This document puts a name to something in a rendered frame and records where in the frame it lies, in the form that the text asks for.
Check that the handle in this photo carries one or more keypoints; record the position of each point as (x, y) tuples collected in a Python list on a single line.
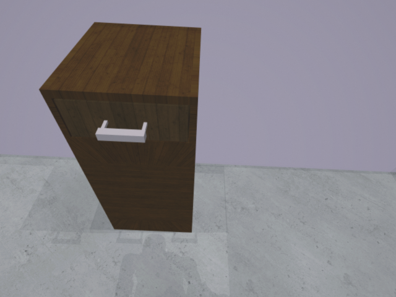
[(121, 135)]

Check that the drawer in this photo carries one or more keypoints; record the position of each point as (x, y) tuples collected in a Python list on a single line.
[(166, 122)]

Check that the cabinet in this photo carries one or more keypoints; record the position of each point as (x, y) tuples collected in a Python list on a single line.
[(141, 186)]

